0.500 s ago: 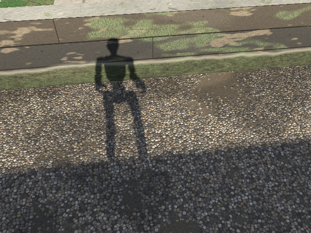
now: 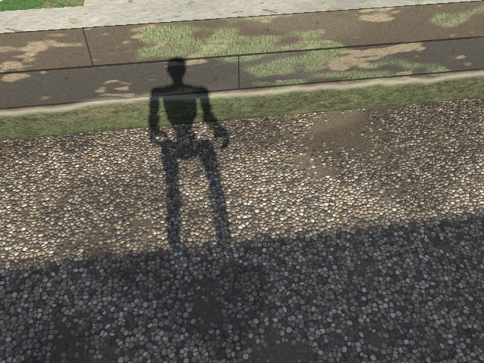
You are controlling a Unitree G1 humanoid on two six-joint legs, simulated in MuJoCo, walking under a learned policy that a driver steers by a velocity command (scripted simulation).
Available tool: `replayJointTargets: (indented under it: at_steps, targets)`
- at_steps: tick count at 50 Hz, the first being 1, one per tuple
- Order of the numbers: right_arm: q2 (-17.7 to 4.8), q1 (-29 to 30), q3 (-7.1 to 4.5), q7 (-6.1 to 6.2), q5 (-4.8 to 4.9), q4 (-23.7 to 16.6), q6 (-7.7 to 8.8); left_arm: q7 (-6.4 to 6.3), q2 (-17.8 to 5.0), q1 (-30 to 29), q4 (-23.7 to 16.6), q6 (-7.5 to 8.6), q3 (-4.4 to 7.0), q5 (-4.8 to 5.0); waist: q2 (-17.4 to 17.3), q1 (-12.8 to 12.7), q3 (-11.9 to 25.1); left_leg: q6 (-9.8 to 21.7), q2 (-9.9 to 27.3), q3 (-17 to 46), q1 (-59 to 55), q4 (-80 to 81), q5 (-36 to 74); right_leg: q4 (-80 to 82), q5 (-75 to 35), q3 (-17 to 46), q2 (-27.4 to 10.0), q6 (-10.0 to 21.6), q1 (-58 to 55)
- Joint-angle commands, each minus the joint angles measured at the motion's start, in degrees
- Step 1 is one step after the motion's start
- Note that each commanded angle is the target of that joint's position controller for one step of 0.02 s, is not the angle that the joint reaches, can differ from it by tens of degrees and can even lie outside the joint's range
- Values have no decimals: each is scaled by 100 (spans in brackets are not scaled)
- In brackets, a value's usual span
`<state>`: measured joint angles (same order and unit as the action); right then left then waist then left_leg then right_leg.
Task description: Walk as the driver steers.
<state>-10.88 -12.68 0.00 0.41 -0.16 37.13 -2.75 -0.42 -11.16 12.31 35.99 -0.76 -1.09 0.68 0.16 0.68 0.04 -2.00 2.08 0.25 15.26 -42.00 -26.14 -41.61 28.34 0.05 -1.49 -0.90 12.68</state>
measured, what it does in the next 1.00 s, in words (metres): stands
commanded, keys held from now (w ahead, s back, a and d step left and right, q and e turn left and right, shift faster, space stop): no key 0.92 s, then w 0.08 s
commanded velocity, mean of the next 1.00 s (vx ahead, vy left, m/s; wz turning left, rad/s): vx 0.11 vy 0.00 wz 0.00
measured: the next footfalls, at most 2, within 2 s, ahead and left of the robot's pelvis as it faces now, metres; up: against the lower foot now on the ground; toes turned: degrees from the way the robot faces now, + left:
left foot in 1.54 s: +0.07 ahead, +0.08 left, +0.00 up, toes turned +1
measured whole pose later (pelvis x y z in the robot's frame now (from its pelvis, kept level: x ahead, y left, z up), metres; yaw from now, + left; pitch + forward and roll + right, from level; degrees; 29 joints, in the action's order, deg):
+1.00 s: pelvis -0.02 +0.00 +0.03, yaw +0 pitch -1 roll +0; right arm -10.5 -21.1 -0.4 3.0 0.3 56.4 -2.5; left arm -1.9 -10.3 21.6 53.2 -2.3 1.3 0.3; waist -0.1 0.3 -1.6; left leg -2.4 2.7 0.3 8.3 -24.3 -14.6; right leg -23.2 16.3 0.2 -0.6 -0.8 5.6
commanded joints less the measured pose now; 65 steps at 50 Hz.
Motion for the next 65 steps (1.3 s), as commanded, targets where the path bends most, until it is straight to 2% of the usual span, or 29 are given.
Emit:
replayJointTargets:
  at_steps: [1,5,7,12,15,25,26,27,28,30,40,41,46,47,48,49,50,53,55,57,58,59,61,62,63,64,65]
  targets:
    - [-503,-6,-134,17,5,-335,77,-6,-519,27,-345,89,146,0,15,-21,143,296,-184,-179,-322,435,2168,662,-2213,-133,103,250,321]
    - [-485,-119,-127,15,19,-188,68,22,-527,177,-208,98,159,1,34,-28,-102,305,-162,-107,-205,581,1897,860,-1916,-28,54,271,377]
    - [-440,-87,-102,25,31,-136,80,27,-498,190,-148,115,152,3,12,-33,-155,262,-98,-35,-222,695,2252,989,-2184,29,-1,230,336]
    - [-472,-203,-97,75,71,105,100,12,-514,358,101,151,172,33,-64,-30,147,140,86,107,-696,909,3617,1237,-3131,111,-117,79,-81]
    - [-470,-251,-100,85,92,215,71,2,-507,450,229,133,179,60,-71,-23,289,136,128,110,-896,1020,3844,1363,-3251,94,-133,53,-224]
    - [-463,-162,-110,104,89,337,4,-33,-521,467,391,71,215,42,-34,-15,192,126,147,80,-852,1382,3476,1677,-3075,95,-165,40,-246]
    - [-472,-49,-111,60,132,290,55,-36,-587,420,438,32,252,87,103,-8,205,110,176,146,-835,1410,3276,1607,-3054,78,-119,14,-201]
    - [-487,-699,-122,186,80,579,9,-20,-438,921,595,-22,222,58,74,-15,330,241,157,428,-1150,1663,3191,1878,-2892,368,-138,96,-386]
    - [-535,-669,-149,261,108,665,-14,-15,-473,902,658,-35,248,102,8,-25,-62,248,179,402,-1071,1746,3080,2006,-2698,360,-154,89,-222]
    - [-551,-535,-162,327,86,697,-35,-4,-541,763,685,-12,285,87,-46,-10,-247,227,193,420,-1095,1843,3112,2130,-2643,365,-155,65,-165]
    - [-490,-892,-186,396,69,1290,-15,-64,-467,1041,1142,-67,372,31,-69,-20,-346,129,178,322,-1090,2155,2731,2426,-2528,311,-118,14,-368]
    - [-561,-926,-198,392,57,1386,11,-89,-532,1125,1243,-64,398,25,-67,-33,-403,106,138,269,-945,2133,2615,2346,-2577,295,-98,-16,-453]
    - [-453,-1101,-160,389,65,1697,68,-153,-403,1299,1482,-115,373,5,-4,-58,-453,80,103,187,-798,2151,2407,2331,-2529,260,-72,-20,-432]
    - [-379,-1219,-133,395,51,1798,60,-164,-329,1399,1565,-126,348,-14,1,-55,-355,76,71,143,-859,2186,2077,2387,-2166,228,-38,-16,-464]
    - [-328,-752,-76,249,44,1672,88,-167,-372,924,1465,-95,311,-59,-54,-76,-399,96,180,78,-577,2142,1765,2325,-1767,182,-158,30,-359]
    - [-396,-741,-89,187,37,1669,102,-168,-415,950,1491,-88,317,-72,-33,-78,-244,134,95,40,-564,2073,1326,2273,-1322,195,-99,94,-366]
    - [-466,-811,-112,160,31,1711,106,-172,-491,1037,1558,-90,336,-66,24,-81,-252,193,-17,-57,-474,1906,802,2183,-751,178,-35,185,-281]
    - [-386,-833,-87,165,8,1715,117,-198,-547,981,1579,-82,344,-45,291,-81,-752,303,-202,-248,27,1438,61,2166,332,367,-86,399,327]
    - [-325,-851,-54,174,-10,1696,163,-215,-559,951,1577,-49,338,-44,337,-81,-907,344,-218,-262,196,1180,249,2046,192,474,-151,487,553]
    - [-367,-966,-58,159,-15,1721,230,-216,-568,973,1597,3,344,-50,226,-62,-837,405,-189,-171,174,1053,550,1706,-229,426,-97,534,607]
    - [-421,-1031,-74,151,-6,1744,261,-213,-550,969,1596,29,343,-47,78,-47,-779,448,-145,-71,104,1061,775,1448,-455,314,-9,518,643]
    - [-345,-1042,-69,143,54,1735,294,-212,-408,891,1561,55,302,-49,-182,0,-665,455,-41,97,-165,1186,1234,1206,-779,112,89,414,774]
    - [-619,-1375,-168,153,65,1877,308,-195,-370,815,1505,118,291,-80,-773,140,-488,724,386,708,-718,1391,2144,426,-963,-301,293,218,1140]
    - [-747,-1579,-220,160,52,1952,300,-177,-375,757,1449,148,290,-104,-974,226,-366,955,696,1084,-940,1468,2617,49,-900,-397,275,158,1334]
    - [-766,-1653,-239,159,37,1974,291,-154,-380,629,1386,175,290,-96,-1006,290,-343,1145,903,1320,-984,1496,3065,-179,-784,-410,230,148,1477]
    - [-544,-1659,-185,185,-84,2013,256,-143,-376,480,1244,235,279,-87,-1013,319,-401,1254,1020,1330,-908,1408,3978,-354,-526,-330,163,211,1522]
    - [-577,-1507,-192,193,-100,1990,244,-117,-309,520,1212,278,266,-63,-1003,218,-311,1276,1005,1235,-854,1298,4325,-322,-402,-336,137,247,1398]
